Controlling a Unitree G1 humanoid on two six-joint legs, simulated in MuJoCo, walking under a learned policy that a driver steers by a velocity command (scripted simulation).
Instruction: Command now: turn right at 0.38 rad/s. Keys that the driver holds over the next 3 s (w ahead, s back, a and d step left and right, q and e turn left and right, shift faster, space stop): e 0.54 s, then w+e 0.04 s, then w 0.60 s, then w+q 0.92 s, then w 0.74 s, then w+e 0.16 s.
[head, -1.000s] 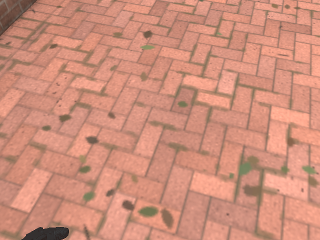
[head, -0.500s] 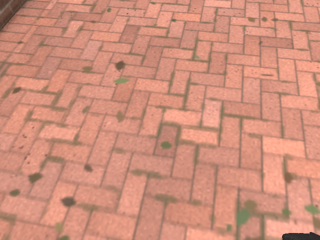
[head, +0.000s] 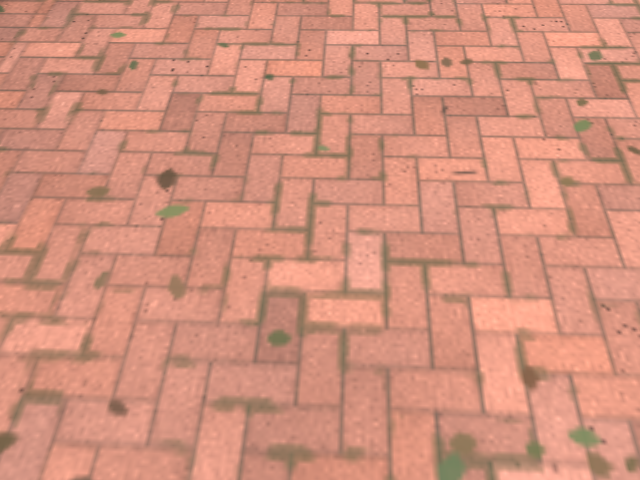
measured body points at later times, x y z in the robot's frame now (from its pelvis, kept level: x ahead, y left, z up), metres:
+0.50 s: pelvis -0.01 -0.06 +0.01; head +0.02 -0.11 +0.46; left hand +0.18 +0.18 -0.07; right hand +0.07 -0.38 -0.11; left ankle +0.04 +0.10 -0.64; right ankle -0.02 -0.14 -0.73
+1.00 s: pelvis +0.10 -0.06 +0.01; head +0.12 -0.05 +0.46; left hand +0.33 +0.13 -0.10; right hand +0.04 -0.34 -0.10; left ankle +0.11 +0.05 -0.73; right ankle +0.04 -0.18 -0.66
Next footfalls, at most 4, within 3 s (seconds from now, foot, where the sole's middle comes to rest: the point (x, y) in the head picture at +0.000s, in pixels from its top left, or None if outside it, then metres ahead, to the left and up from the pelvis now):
0.84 left None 0.14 0.04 -0.77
1.28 right None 0.34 -0.34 -0.77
1.82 left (426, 387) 0.69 -0.18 -0.77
2.30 right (494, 283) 0.97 -0.38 -0.77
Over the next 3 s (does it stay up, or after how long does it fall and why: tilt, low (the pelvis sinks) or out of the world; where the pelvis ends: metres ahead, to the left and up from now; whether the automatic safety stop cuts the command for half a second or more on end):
stays up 1.16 -0.19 0.01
